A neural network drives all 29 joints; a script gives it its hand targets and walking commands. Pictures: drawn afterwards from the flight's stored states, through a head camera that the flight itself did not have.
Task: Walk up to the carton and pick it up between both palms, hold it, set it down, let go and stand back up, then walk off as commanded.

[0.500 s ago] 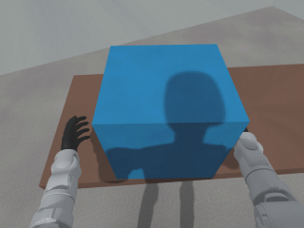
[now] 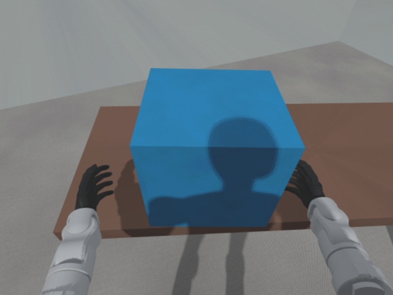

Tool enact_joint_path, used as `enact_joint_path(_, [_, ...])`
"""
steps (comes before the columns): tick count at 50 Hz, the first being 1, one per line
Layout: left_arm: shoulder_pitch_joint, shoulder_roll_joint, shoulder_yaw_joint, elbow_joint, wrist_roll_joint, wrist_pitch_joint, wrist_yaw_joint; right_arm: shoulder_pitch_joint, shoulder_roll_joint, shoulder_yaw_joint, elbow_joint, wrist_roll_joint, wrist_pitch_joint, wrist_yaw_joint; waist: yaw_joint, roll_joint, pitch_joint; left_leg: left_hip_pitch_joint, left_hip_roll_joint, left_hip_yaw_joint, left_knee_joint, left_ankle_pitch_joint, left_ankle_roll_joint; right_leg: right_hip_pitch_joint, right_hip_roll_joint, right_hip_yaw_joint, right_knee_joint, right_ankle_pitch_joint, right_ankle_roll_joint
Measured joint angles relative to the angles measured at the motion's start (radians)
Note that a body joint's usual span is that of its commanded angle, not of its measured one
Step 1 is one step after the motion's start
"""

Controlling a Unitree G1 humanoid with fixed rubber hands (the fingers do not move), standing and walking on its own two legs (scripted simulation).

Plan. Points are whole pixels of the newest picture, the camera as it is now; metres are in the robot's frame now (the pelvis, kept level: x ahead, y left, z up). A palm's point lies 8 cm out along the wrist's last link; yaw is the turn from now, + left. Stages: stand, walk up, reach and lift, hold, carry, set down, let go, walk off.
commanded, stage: set down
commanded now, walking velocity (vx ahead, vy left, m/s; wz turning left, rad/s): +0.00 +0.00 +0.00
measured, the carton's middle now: (209, 149) +0.46 -0.02 +0.06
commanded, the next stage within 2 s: none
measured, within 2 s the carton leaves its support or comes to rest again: neither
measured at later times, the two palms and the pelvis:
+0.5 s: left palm (75, 243) +0.25 +0.24 +0.03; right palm (327, 232) +0.26 -0.25 +0.02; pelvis +0.01 +0.00 +0.00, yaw +0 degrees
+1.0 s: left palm (70, 265) +0.21 +0.25 +0.00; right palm (338, 258) +0.20 -0.25 +0.03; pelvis +0.00 +0.01 +0.00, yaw +0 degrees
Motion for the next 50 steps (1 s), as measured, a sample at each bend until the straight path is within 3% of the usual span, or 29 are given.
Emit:
enact_joint_path(3, [0.026, 0.001, -0.001, 0.0, 0.0, 0.015, 0.005, 0.006, 0.0, 0.0, 0.0, 0.0, 0.018, -0.004, 0.0, -0.001, 0.001, 0.001, 0.0, 0.0, 0.0, -0.001, 0.0, 0.0, 0.0, 0.0, 0.002, -0.002, 0.0])
enact_joint_path(12, [0.221, 0.001, -0.019, -0.181, 0.0, 0.021, 0.028, 0.137, 0.0, 0.0, -0.088, 0.0, -0.017, 0.009, 0.0, -0.003, 0.002, 0.019, 0.0, 0.0, -0.001, -0.009, 0.0, 0.019, 0.0, 0.0, -0.001, -0.01, 0.0])
enact_joint_path(28, [0.423, 0.002, -0.045, -0.372, 0.0, 0.024, 0.033, 0.42, 0.0, 0.0, -0.334, 0.0, -0.009, 0.011, 0.0, -0.003, 0.002, 0.088, 0.0, 0.0, -0.004, -0.018, 0.0, 0.092, 0.0, 0.0, -0.013, -0.014, 0.0])
enact_joint_path(38, [0.499, 0.002, -0.048, -0.402, 0.0, 0.069, 0.019, 0.51, 0.0, 0.0, -0.431, 0.0, 0.045, 0.005, 0.0, -0.014, 0.002, 0.131, 0.0, 0.0, -0.004, -0.02, 0.0, 0.136, 0.0, 0.0, -0.013, -0.016, -0.004])
enact_joint_path(45, [0.486, 0.003, -0.048, -0.402, 0.0, 0.146, -0.007, 0.528, 0.0, 0.0, -0.431, 0.0, 0.101, -0.019, 0.0, -0.05, 0.021, 0.136, -0.007, 0.0, 0.018, -0.027, 0.0, 0.139, -0.005, 0.001, 0.011, -0.028, -0.011])
enact_joint_path(50, [0.457, 0.003, -0.048, -0.402, 0.0, 0.177, 0.01, 0.54, 0.0, 0.0, -0.432, 0.0, 0.112, -0.018, 0.0, -0.062, 0.025, 0.135, -0.017, 0.001, 0.035, -0.038, 0.004, 0.142, -0.015, 0.001, 0.024, -0.04, -0.011])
